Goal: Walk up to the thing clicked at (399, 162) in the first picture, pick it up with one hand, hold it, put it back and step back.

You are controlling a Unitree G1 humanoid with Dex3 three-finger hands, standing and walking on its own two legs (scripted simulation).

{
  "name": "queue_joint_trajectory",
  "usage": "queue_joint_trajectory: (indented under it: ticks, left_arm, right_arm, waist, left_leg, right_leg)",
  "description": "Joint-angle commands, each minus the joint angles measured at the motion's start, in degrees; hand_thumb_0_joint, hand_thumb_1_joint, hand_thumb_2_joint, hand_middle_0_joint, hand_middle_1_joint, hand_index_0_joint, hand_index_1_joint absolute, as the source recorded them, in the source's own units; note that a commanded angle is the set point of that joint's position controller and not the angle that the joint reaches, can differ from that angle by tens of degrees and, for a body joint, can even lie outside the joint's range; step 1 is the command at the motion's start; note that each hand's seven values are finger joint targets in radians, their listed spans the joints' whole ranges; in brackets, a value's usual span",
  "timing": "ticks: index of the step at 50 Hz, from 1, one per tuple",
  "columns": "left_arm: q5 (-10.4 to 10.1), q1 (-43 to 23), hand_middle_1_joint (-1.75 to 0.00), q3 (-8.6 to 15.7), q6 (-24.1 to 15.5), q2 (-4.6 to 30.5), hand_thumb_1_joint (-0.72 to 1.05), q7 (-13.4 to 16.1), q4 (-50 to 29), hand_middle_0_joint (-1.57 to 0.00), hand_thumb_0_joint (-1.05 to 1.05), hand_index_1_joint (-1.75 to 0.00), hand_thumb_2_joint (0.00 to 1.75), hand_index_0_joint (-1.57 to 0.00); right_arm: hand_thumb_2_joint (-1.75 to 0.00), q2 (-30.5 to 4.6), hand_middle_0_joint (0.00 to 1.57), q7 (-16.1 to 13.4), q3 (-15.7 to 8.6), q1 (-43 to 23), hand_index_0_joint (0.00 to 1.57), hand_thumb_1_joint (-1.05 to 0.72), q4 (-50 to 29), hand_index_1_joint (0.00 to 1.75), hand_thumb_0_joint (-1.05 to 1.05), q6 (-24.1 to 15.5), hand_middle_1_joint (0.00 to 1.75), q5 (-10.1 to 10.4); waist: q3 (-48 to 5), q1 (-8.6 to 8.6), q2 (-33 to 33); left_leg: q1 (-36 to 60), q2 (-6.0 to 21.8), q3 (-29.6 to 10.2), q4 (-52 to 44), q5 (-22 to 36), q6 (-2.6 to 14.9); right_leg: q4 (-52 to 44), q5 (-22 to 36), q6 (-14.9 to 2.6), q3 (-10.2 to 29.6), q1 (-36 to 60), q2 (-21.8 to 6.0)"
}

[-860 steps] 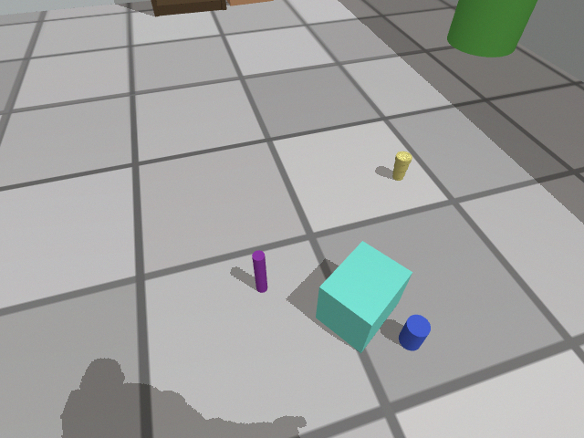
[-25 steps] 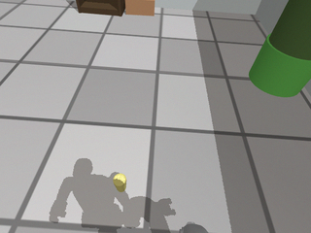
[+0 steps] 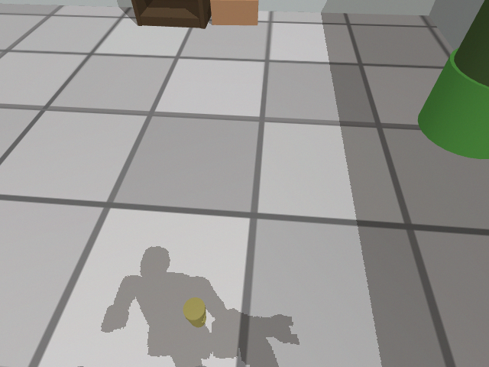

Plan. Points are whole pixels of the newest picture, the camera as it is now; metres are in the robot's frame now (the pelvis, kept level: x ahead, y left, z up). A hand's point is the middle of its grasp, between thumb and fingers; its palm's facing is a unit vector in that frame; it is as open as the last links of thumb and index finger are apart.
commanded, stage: walk up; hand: left
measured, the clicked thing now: (196, 314) +0.41 +0.20 -0.68
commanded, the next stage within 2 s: stand in 1.26 s
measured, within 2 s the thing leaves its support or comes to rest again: neither
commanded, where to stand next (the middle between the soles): +0.08 +0.01 m, yaw -1 degrees
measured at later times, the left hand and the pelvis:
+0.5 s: hand out of the picture +0.10 +0.27 -0.13, palm faces +0.01 -0.94 -0.35, open 7.4 cm; pelvis +0.03 +0.01 +0.03, yaw +0 degrees
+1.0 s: hand out of the picture +0.11 +0.26 -0.13, palm faces -0.02 -0.94 -0.33, open 7.4 cm; pelvis +0.03 +0.01 +0.03, yaw +0 degrees
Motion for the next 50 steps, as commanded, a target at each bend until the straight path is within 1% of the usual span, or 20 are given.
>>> queue_joint_trajectory:
  ticks: [1, 2, 3, 4, 5, 6, 9, 10, 11, 14, 22, 25, 29, 32, 34, 41, 42, 44, 46, 50]
  left_arm:
    - [-1.2, -0.3, -0.30, 2.9, 0.3, 11.5, 0.90, 0.9, 0.4, -0.20, 0.00, -0.30, 0.90, -0.20]
    - [-0.9, 0.3, -0.30, 2.7, 0.1, 11.1, 0.90, 0.8, 1.4, -0.20, 0.00, -0.30, 0.90, -0.20]
    - [-0.9, 0.7, -0.30, 2.6, -0.2, 10.9, 0.90, 0.6, 2.3, -0.20, 0.00, -0.30, 0.90, -0.20]
    - [-0.7, -0.3, -0.30, 2.6, -0.6, 11.5, 0.90, 0.7, 3.4, -0.20, 0.00, -0.30, 0.90, -0.20]
    - [-0.6, -1.7, -0.30, 2.6, -0.8, 12.4, 0.90, 0.7, 3.7, -0.20, 0.00, -0.30, 0.90, -0.20]
    - [-0.5, -3.7, -0.30, 2.4, -1.0, 12.7, 0.90, 0.6, 3.9, -0.20, 0.00, -0.30, 0.90, -0.20]
    - [-0.9, -5.8, -0.30, 1.6, -1.0, 11.2, 0.90, 0.5, 5.8, -0.20, 0.00, -0.30, 0.90, -0.20]
    - [-0.9, -5.1, -0.30, 1.5, -1.1, 11.1, 0.90, 0.6, 6.6, -0.20, 0.00, -0.30, 0.90, -0.20]
    - [-0.9, -5.5, -0.30, 1.4, -1.2, 11.1, 0.90, 0.6, 7.5, -0.20, 0.00, -0.30, 0.90, -0.20]
    - [-1.1, -7.4, -0.30, 1.3, -1.2, 11.1, 0.90, 0.6, 8.6, -0.20, 0.00, -0.30, 0.90, -0.20]
    - [-0.8, -9.4, -0.30, 0.8, -1.0, 9.5, 0.90, 0.5, 11.9, -0.20, 0.00, -0.30, 0.90, -0.20]
    - [-0.5, -10.4, -0.30, 0.9, -0.8, 9.8, 0.90, 0.5, 12.3, -0.20, 0.00, -0.30, 0.90, -0.20]
    - [-0.3, -10.3, -0.30, 1.2, -0.8, 9.5, 0.90, 0.5, 12.8, -0.20, 0.00, -0.30, 0.90, -0.20]
    - [-0.1, -10.1, -0.30, 1.4, -0.9, 9.7, 0.90, 0.5, 12.7, -0.20, 0.00, -0.30, 0.90, -0.20]
    - [0.0, -11.2, -0.30, 1.5, -0.7, 9.9, 0.90, 0.5, 12.4, -0.20, 0.00, -0.30, 0.90, -0.20]
    - [0.0, -10.2, -0.30, 1.8, -0.3, 9.2, 0.90, 0.3, 12.4, -0.20, 0.00, -0.30, 0.90, -0.20]
    - [0.2, -9.8, -0.30, 1.8, -0.3, 9.3, 0.90, 0.3, 12.4, -0.20, 0.00, -0.30, 0.90, -0.20]
    - [0.1, -9.7, -0.30, 1.9, -0.3, 9.3, 0.90, 0.3, 12.5, -0.20, 0.00, -0.30, 0.90, -0.20]
    - [0.1, -10.1, -0.30, 2.0, -0.4, 9.2, 0.90, 0.4, 12.1, -0.20, 0.00, -0.30, 0.90, -0.20]
    - [0.2, -10.2, -0.30, 2.0, -0.4, 9.2, 0.90, 0.4, 11.9, -0.20, 0.00, -0.30, 0.90, -0.20]
  right_arm:
    - [-0.90, -15.6, 0.20, -0.9, -2.7, -5.9, 0.20, -0.90, -3.0, 0.30, 0.00, -1.2, 0.30, 0.7]
    - [-0.90, -14.2, 0.20, -0.9, -2.0, -7.5, 0.20, -0.90, -2.6, 0.30, 0.00, -0.9, 0.30, 0.6]
    - [-0.90, -13.0, 0.20, -0.9, -1.3, -8.2, 0.20, -0.90, -2.0, 0.30, 0.00, -0.8, 0.30, 0.5]
    - [-0.90, -11.6, 0.20, -0.8, -0.8, -8.6, 0.20, -0.90, -1.3, 0.30, 0.00, -0.7, 0.30, 0.7]
    - [-0.90, -10.9, 0.20, -0.7, -0.4, -8.1, 0.20, -0.90, -0.5, 0.30, 0.00, -0.7, 0.30, 0.8]
    - [-0.90, -10.9, 0.20, -0.6, -0.2, -7.3, 0.20, -0.90, 0.5, 0.30, 0.00, -0.7, 0.30, 0.9]
    - [-0.90, -11.2, 0.20, -0.7, 0.0, -8.5, 0.20, -0.90, 2.6, 0.30, 0.00, -0.9, 0.30, 1.0]
    - [-0.90, -11.4, 0.20, -0.8, 0.1, -9.5, 0.20, -0.90, 2.8, 0.30, 0.00, -1.1, 0.30, 1.1]
    - [-0.90, -10.9, 0.20, -0.8, 0.3, -9.4, 0.20, -0.90, 3.4, 0.30, 0.00, -1.1, 0.30, 1.4]
    - [-0.90, -10.7, 0.20, -1.0, 0.3, -10.4, 0.20, -0.90, 4.7, 0.30, 0.00, -1.0, 0.30, 1.4]
    - [-0.90, -9.8, 0.20, -0.8, 0.2, -13.7, 0.20, -0.90, 7.6, 0.30, 0.00, -0.3, 0.30, 1.5]
    - [-0.90, -9.4, 0.20, -0.7, 0.3, -14.5, 0.20, -0.90, 8.4, 0.30, 0.00, -0.1, 0.30, 1.3]
    - [-0.90, -9.3, 0.20, -0.6, 0.2, -14.5, 0.20, -0.90, 9.1, 0.30, 0.00, -0.2, 0.30, 1.3]
    - [-0.90, -9.1, 0.20, -0.6, 0.3, -14.6, 0.20, -0.90, 9.0, 0.30, 0.00, -0.2, 0.30, 1.2]
    - [-0.90, -9.3, 0.20, -0.6, 0.2, -14.1, 0.20, -0.90, 9.3, 0.30, 0.00, -0.2, 0.30, 0.9]
    - [-0.90, -9.3, 0.20, -0.7, 0.2, -13.3, 0.20, -0.90, 9.5, 0.30, 0.00, -0.4, 0.30, 0.8]
    - [-0.90, -9.5, 0.20, -0.7, 0.1, -13.3, 0.20, -0.90, 9.4, 0.30, 0.00, -0.5, 0.30, 0.7]
    - [-0.90, -9.2, 0.20, -0.7, 0.1, -13.2, 0.20, -0.90, 9.2, 0.30, 0.00, -0.5, 0.30, 0.7]
    - [-0.90, -8.9, 0.20, -0.7, 0.2, -12.0, 0.20, -0.90, 9.4, 0.30, 0.00, -0.5, 0.30, 0.8]
    - [-0.90, -9.2, 0.20, -0.8, 0.1, -11.7, 0.20, -0.90, 9.4, 0.30, 0.00, -0.3, 0.30, 0.7]
  waist:
    - [-3.3, 1.53, 7.1]
    - [-3.0, 2.46, 6.6]
    - [-3.6, 2.53, 6.3]
    - [-3.9, 2.17, 6.9]
    - [-4.2, 1.28, 6.4]
    - [-5.1, 0.03, 5.9]
    - [-6.5, 0.04, 5.8]
    - [-7.8, 0.61, 5.2]
    - [-8.6, 0.38, 3.8]
    - [-9.2, -0.22, 2.7]
    - [-8.6, -0.20, 0.4]
    - [-6.9, -0.22, -0.8]
    - [-7.8, -0.21, -0.5]
    - [-8.2, -0.05, -0.4]
    - [-7.7, -0.35, -0.3]
    - [-6.1, -0.07, 1.5]
    - [-7.3, -0.09, 1.6]
    - [-6.5, -0.17, 1.4]
    - [-7.1, -0.32, 0.5]
    - [-7.3, -0.62, 0.4]
  left_leg:
    - [-6.5, 14.9, -20.8, -19.5, -10.3, 10.00]
    - [-7.1, 12.3, -16.6, -18.7, -11.3, 7.94]
    - [-4.6, 9.4, -13.1, -16.6, -10.0, 5.78]
    - [-4.1, 7.7, -11.1, -14.6, -6.9, 3.77]
    - [-2.5, 6.2, -9.4, -13.7, -6.3, 2.77]
    - [0.8, 5.6, -9.2, -14.2, -5.9, 2.50]
    - [4.9, 7.0, -9.9, -15.7, 0.9, 2.82]
    - [6.5, 7.3, -9.4, -15.0, 4.7, 3.10]
    - [7.4, 7.0, -8.9, -14.5, 8.6, 2.96]
    - [10.3, 6.4, -7.2, -15.4, 12.1, 2.30]
    - [13.6, 6.2, -6.3, -19.4, 11.5, 1.65]
    - [13.1, 5.8, -6.1, -21.2, 8.1, 1.24]
    - [14.2, 6.1, -6.0, -21.8, 9.1, 1.15]
    - [14.6, 6.0, -5.6, -21.9, 10.0, 0.97]
    - [13.1, 5.7, -5.6, -22.7, 8.2, 0.72]
    - [10.4, 6.0, -7.1, -25.1, 2.4, 0.78]
    - [11.1, 6.3, -7.0, -24.8, 3.3, 0.99]
    - [11.1, 5.9, -6.9, -24.6, 3.4, 0.85]
    - [11.6, 5.9, -6.6, -23.7, 6.0, 0.83]
    - [12.0, 5.6, -6.2, -23.0, 6.4, 0.80]
  right_leg:
    - [-0.1, -9.3, -2.28, 2.6, 5.7, 1.6]
    - [-3.8, -7.8, -2.79, 2.7, 7.0, 1.6]
    - [-8.6, -3.1, -2.65, 3.6, 7.1, 0.8]
    - [-11.6, 0.8, -3.03, 5.4, 8.3, -0.8]
    - [-14.3, 1.1, -3.44, 7.9, 7.2, -2.2]
    - [-15.3, 1.2, -3.76, 8.8, 5.8, -3.1]
    - [-15.3, 5.7, -2.56, 5.7, 7.0, -1.5]
    - [-15.6, 8.7, -2.31, 5.3, 8.4, -1.8]
    - [-16.3, 11.1, -2.26, 5.6, 9.6, -2.1]
    - [-17.9, 14.7, -1.90, 5.8, 10.0, -3.1]
    - [-23.6, 13.9, -1.11, 5.9, 11.6, -4.0]
    - [-25.4, 11.5, -0.83, 6.1, 10.9, -4.1]
    - [-26.4, 10.7, -0.76, 5.7, 11.9, -3.8]
    - [-26.4, 12.0, -0.69, 5.7, 12.6, -4.0]
    - [-26.4, 12.2, -0.62, 6.0, 13.4, -4.2]
    - [-26.2, 7.8, -0.89, 5.6, 13.5, -3.4]
    - [-26.1, 8.3, -1.01, 5.5, 14.2, -3.5]
    - [-26.2, 8.4, -0.87, 5.5, 13.1, -3.4]
    - [-26.6, 8.8, -0.91, 5.8, 13.5, -3.5]
    - [-26.7, 9.8, -0.84, 5.9, 13.2, -3.6]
